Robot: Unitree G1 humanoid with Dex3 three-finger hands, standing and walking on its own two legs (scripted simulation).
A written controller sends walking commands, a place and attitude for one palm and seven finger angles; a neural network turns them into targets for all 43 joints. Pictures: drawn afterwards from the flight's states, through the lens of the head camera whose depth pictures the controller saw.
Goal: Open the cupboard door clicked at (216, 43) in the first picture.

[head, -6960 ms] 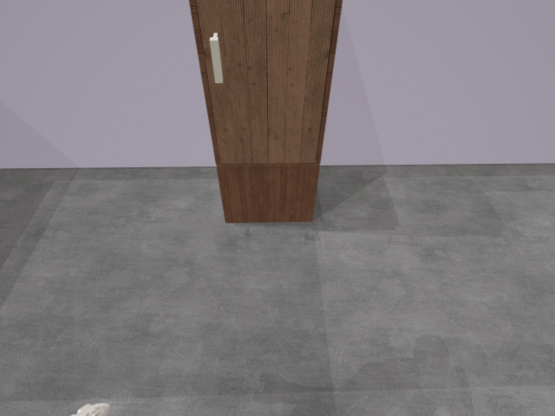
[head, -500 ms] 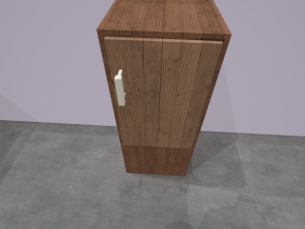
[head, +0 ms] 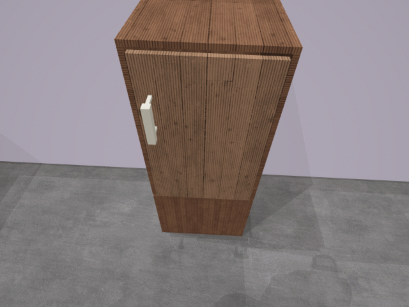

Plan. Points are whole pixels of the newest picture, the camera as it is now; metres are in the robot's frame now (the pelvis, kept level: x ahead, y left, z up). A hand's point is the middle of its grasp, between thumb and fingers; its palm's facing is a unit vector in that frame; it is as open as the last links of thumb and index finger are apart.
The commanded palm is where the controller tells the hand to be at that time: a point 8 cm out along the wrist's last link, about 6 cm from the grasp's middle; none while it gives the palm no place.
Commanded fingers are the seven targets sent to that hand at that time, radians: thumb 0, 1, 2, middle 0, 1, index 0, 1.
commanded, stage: raise the hand with hooked fingers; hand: left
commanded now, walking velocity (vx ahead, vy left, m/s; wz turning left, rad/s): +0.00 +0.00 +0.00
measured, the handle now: (150, 120) +0.55 +0.18 +0.04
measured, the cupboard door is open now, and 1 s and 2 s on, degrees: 0 0 0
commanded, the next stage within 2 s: none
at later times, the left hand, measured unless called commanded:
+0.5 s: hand (118, 291) +0.17 +0.18 -0.06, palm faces +0.05 -1.00 +0.01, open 8.6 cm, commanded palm +0.14 +0.24 -0.04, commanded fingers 0.00 0.39 0.68 -0.24 -0.63 -0.24 -0.63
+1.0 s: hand (95, 253) +0.21 +0.22 +0.00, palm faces +0.03 -1.00 -0.07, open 11.6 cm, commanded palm +0.19 +0.28 +0.01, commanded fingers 0.00 -0.20 0.43 -0.28 -1.00 -0.28 -1.00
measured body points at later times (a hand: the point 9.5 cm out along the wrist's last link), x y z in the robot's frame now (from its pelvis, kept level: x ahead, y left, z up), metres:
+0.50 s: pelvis +0.00 -0.02 -0.08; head +0.04 +0.00 +0.36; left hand +0.16 +0.23 -0.05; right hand +0.26 -0.26 -0.10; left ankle +0.04 +0.11 -0.74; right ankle +0.01 -0.11 -0.74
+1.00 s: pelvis +0.00 -0.01 -0.06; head +0.05 -0.01 +0.38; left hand +0.21 +0.28 +0.00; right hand +0.15 -0.26 -0.15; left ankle +0.03 +0.11 -0.74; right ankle +0.00 -0.11 -0.74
